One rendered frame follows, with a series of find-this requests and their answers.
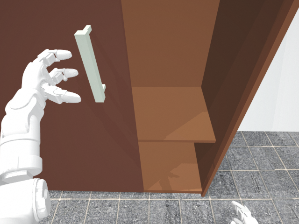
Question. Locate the right robot hand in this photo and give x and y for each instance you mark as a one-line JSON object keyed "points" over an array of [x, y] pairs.
{"points": [[244, 214]]}

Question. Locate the wardrobe door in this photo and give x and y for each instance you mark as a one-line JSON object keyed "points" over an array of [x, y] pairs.
{"points": [[85, 146]]}

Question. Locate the robot left upper arm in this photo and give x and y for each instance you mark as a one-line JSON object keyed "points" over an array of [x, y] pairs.
{"points": [[24, 202]]}

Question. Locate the handle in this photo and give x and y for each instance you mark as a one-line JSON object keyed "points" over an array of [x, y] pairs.
{"points": [[87, 54]]}

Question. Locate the robot left forearm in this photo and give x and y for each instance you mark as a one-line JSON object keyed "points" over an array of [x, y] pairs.
{"points": [[20, 137]]}

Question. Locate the left robot hand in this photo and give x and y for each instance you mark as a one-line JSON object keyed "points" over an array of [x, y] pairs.
{"points": [[36, 77]]}

